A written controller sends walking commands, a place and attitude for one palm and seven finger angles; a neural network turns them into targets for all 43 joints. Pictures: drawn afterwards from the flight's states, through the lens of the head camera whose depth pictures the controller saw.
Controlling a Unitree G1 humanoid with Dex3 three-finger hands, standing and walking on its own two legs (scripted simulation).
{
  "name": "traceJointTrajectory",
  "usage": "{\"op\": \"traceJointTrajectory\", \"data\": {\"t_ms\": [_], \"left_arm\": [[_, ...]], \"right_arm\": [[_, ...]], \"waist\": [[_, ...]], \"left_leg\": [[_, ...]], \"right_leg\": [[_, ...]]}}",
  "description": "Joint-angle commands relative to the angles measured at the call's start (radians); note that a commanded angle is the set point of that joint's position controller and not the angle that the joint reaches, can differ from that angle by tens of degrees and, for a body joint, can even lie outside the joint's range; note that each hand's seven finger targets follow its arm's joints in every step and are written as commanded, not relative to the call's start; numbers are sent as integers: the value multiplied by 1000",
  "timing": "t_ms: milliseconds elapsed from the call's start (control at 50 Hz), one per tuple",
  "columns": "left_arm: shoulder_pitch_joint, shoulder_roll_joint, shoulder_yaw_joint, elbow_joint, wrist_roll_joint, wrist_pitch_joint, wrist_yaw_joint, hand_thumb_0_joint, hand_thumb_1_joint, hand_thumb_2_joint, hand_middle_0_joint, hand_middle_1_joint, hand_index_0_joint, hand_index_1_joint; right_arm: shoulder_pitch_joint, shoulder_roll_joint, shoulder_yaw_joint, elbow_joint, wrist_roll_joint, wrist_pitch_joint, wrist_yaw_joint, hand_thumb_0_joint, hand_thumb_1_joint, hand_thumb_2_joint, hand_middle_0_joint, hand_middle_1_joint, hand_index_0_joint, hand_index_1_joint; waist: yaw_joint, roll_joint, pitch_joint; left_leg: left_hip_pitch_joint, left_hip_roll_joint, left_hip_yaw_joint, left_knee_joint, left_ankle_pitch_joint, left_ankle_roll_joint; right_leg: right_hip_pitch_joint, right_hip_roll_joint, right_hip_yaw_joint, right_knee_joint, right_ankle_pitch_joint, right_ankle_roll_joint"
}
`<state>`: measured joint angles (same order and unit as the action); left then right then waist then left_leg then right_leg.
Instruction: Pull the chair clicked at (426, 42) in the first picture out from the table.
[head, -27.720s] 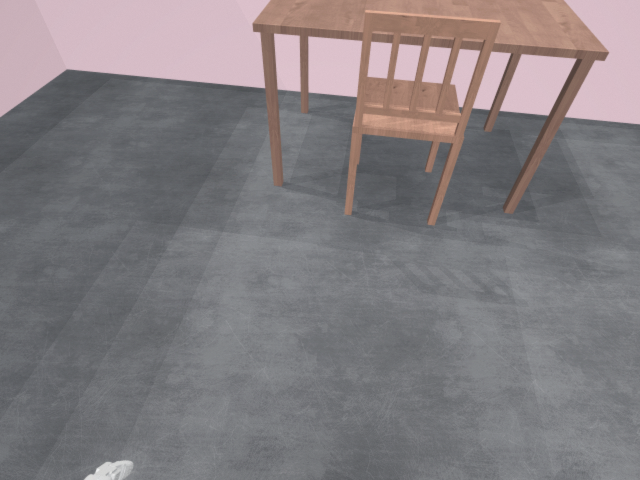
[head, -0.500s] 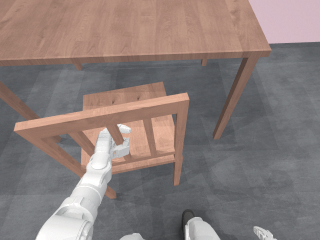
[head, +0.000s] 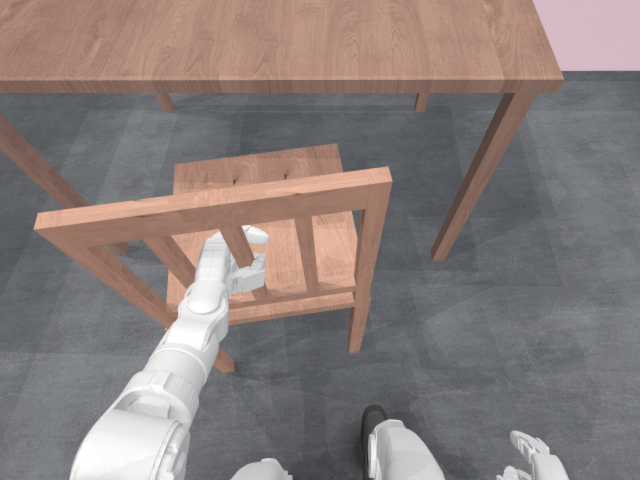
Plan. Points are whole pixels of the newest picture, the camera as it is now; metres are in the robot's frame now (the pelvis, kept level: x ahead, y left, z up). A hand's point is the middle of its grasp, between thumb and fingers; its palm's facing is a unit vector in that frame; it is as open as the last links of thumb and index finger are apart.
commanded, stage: step backward, pulling the chair out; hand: left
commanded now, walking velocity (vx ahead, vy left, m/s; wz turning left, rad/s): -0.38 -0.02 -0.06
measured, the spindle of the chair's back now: (247, 264) +0.41 +0.11 -0.08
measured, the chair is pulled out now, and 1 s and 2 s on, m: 0.21 0.36 0.61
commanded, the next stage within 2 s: stop walking, hand still on the chair in 1.78 s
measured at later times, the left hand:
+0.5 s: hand (256, 307) +0.33 +0.09 -0.05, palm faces -0.01 -0.98 -0.18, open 5.5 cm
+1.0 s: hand (238, 381) +0.23 +0.10 -0.05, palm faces -0.10 -0.98 -0.15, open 5.4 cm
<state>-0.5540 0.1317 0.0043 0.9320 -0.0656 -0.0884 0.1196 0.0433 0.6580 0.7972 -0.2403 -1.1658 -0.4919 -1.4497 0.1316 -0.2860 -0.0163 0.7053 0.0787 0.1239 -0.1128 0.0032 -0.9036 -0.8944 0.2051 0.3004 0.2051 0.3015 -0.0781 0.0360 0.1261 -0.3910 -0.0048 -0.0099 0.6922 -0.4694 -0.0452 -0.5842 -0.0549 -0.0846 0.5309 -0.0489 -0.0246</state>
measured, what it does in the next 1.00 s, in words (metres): walks backwards: right foot, then left foot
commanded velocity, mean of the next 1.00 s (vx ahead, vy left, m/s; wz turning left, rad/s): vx -0.38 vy -0.02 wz -0.01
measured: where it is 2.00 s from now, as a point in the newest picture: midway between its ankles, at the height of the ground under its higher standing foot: outside the picture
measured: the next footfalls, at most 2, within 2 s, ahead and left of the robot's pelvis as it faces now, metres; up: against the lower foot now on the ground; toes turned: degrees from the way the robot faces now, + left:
right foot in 0.18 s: +0.08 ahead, -0.11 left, +0.00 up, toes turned -4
left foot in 0.66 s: -0.12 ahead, +0.19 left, +0.00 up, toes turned -4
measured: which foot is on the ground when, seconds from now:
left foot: down 0.00-0.32, up 0.34-0.64, down 0.66-1.00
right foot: down 0.00-0.08, up 0.10-0.16, down 0.18-0.70, up 0.72-0.76, down 0.78-1.00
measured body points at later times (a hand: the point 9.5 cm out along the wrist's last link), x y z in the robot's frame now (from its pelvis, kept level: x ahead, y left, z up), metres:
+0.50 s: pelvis -0.05 -0.01 +0.01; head +0.06 -0.05 +0.44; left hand +0.33 +0.14 -0.03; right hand +0.05 -0.28 -0.14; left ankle -0.08 +0.16 -0.67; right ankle +0.04 -0.10 -0.72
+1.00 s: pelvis -0.14 +0.03 +0.01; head -0.05 -0.01 +0.45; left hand +0.24 +0.16 -0.03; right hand -0.06 -0.21 -0.15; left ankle -0.16 +0.19 -0.69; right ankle -0.05 -0.07 -0.72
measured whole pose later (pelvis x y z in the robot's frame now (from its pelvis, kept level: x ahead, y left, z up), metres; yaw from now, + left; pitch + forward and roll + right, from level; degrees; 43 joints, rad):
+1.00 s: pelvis -0.14 +0.03 +0.01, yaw -4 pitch +3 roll +2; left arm -0.54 0.12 0.04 1.04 -0.08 -0.15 0.06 0.06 0.67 0.80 -0.26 -1.13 -0.49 -1.45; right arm 0.15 -0.18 -0.01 0.77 0.04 0.06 -0.10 0.00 -0.91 -0.89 0.21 0.30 0.21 0.30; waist -0.05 0.04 0.14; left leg -0.41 0.03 0.00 0.86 -0.51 -0.07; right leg -0.48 0.00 -0.02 0.56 -0.13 -0.05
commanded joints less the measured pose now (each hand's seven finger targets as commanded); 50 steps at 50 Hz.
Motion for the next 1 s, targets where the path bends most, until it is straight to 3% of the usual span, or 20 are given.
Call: {"op": "traceJointTrajectory", "data": {"t_ms": [0, 80, 140, 220, 260, 280, 320, 400, 520, 580, 640, 660, 720, 780, 820, 840, 880, 900, 940, 980], "left_arm": [[-109, 134, -20, -277, 1, -45, -10, 0, 900, 900, -500, -1450, -500, -1450], [-164, 100, -45, -366, 3, -57, -14, 0, 900, 900, -500, -1450, -500, -1450], [-223, 94, -39, -291, 3, -64, -9, 0, 900, 900, -500, -1450, -500, -1450], [-309, 128, -18, -168, 30, -105, -12, 0, 900, 900, -500, -1450, -500, -1450], [-296, 185, 22, -112, 22, -113, -9, 0, 900, 900, -500, -1450, -500, -1450], [-287, 201, 35, -91, 20, -119, -13, 0, 900, 900, -500, -1450, -500, -1450], [-234, 216, 49, -47, 20, -97, -14, 0, 900, 900, -500, -1450, -500, -1450], [-189, 219, 60, -127, 22, -67, -3, 0, 900, 900, -500, -1450, -500, -1450], [-88, 189, 40, -267, 6, -26, -4, 0, 900, 900, -500, -1450, -500, -1450], [-70, 159, 14, -315, 4, -20, -10, 0, 900, 900, -500, -1450, -500, -1450], [-83, 103, -30, -392, 4, -42, -26, 0, 900, 900, -500, -1450, -500, -1450], [-88, 84, -50, -400, 7, -46, -26, 0, 900, 900, -500, -1450, -500, -1450], [-185, 48, -84, -450, 11, -61, -34, 0, 900, 900, -500, -1450, -500, -1450], [-274, 66, -63, -295, 22, -76, -30, 0, 900, 900, -500, -1450, -500, -1450], [-311, 90, -40, -205, 34, -103, -38, 0, 900, 900, -500, -1450, -500, -1450], [-324, 123, -16, -186, 38, -118, -39, 0, 900, 900, -500, -1450, -500, -1450], [-298, 178, 27, -105, 29, -128, -46, 0, 900, 900, -500, -1450, -500, -1450], [-265, 187, 38, -64, 27, -123, -51, 0, 900, 900, -500, -1450, -500, -1450], [-244, 191, 54, -40, 32, -117, -46, 0, 900, 900, -500, -1450, -500, -1450], [-188, 186, 62, -70, 30, -110, -37, 0, 900, 900, -500, -1450, -500, -1450]], "right_arm": [[46, -126, -39, -125, -14, 2, -20, 0, -900, -900, 200, 300, 200, 300], [-6, -94, -26, -177, -33, 15, -24, 0, -900, -900, 200, 300, 200, 300], [30, -84, -34, -128, -45, 4, -17, 0, -900, -900, 200, 300, 200, 300], [131, -85, -52, -29, -48, -39, 1, 0, -900, -900, 200, 300, 200, 300], [138, -91, -67, -16, -33, -43, -11, 0, -900, -900, 200, 300, 200, 300], [121, -86, -67, -24, -29, -47, -18, 0, -900, -900, 200, 300, 200, 300], [56, -80, -53, -46, -19, -55, -10, 0, -900, -900, 200, 300, 200, 300], [33, -76, -40, -62, -10, -67, 10, 0, -900, -900, 200, 300, 200, 300], [28, -75, -32, -109, -11, -30, 11, 0, -900, -900, 200, 300, 200, 300], [49, -81, -33, -117, -13, -12, -1, 0, -900, -900, 200, 300, 200, 300], [21, -124, -50, -174, -27, 3, -18, 0, -900, -900, 200, 300, 200, 300], [2, -122, -53, -196, -27, 7, -21, 0, -900, -900, 200, 300, 200, 300], [18, -77, -42, -180, -52, -10, -14, 0, -900, -900, 200, 300, 200, 300], [73, -75, -50, -91, -68, -45, -1, 0, -900, -900, 200, 300, 200, 300], [123, -73, -58, -32, -68, -65, 8, 0, -900, -900, 200, 300, 200, 300], [137, -71, -63, -20, -59, -68, 6, 0, -900, -900, 200, 300, 200, 300], [122, -70, -71, -15, -42, -75, -12, 0, -900, -900, 200, 300, 200, 300], [81, -71, -67, -23, -37, -86, -12, 0, -900, -900, 200, 300, 200, 300], [34, -61, -58, -30, -33, -106, -4, 0, -900, -900, 200, 300, 200, 300], [49, -58, -43, -29, -33, -108, 2, 0, -900, -900, 200, 300, 200, 300]], "waist": [[46, 73, -543], [55, 178, -426], [51, 127, -358], [15, 59, -470], [16, -59, -546], [28, -125, -549], [73, -165, -514], [83, -101, -556], [65, -198, -579], [40, -223, -555], [46, 79, -487], [48, 98, -457], [40, 269, -402], [26, 192, -320], [11, 92, -390], [6, 30, -461], [22, -189, -503], [50, -261, -504], [95, -229, -482], [85, -140, -512]], "left_leg": [[82, 176, -149, -291, 375, 65], [-9, 249, -119, -349, 416, 74], [111, 280, -104, -265, 686, 92], [365, 219, -6, -69, 1041, 27], [222, 156, 42, 1, 736, -15], [97, 102, 47, 66, 341, -32], [-45, 35, -29, 218, -87, -20], [-63, 33, -92, 263, -88, -23], [42, 4, -15, 31, -40, -29], [153, 19, 47, -168, 60, -16], [137, 220, -125, -319, 355, 79], [93, 271, -138, -337, 389, 94], [111, 263, -49, -327, 558, 77], [280, 274, -25, -210, 896, 65], [389, 239, 16, -97, 1049, 26], [349, 202, 57, -41, 1002, 2], [68, 90, 71, 99, 254, -43], [-9, 47, 14, 187, -37, -37], [-39, 44, -61, 290, -127, -21], [-4, 43, -50, 205, -94, -21]], "right_leg": [[442, -61, 89, 45, 159, 40], [376, 24, 57, 219, -143, 36], [240, 32, 83, 218, -233, 21], [253, -13, 133, 31, 302, 12], [419, -100, 213, 40, 642, -22], [511, -181, 284, 20, 763, -61], [538, -295, 366, -61, 685, -91], [583, -329, 360, -56, 560, -125], [608, -268, 273, -101, 446, -80], [533, -206, 200, -130, 259, -26], [395, 12, 53, 36, 18, 77], [402, 42, 33, 99, -48, 77], [306, 58, 41, 234, -171, 48], [185, 49, 64, 122, -157, 29], [223, 33, 88, 7, 129, 21], [331, 5, 117, -10, 406, 12], [560, -162, 275, -13, 800, -72], [576, -230, 320, -54, 775, -99], [486, -274, 347, -97, 419, -119], [490, -264, 313, -102, 321, -116]]}}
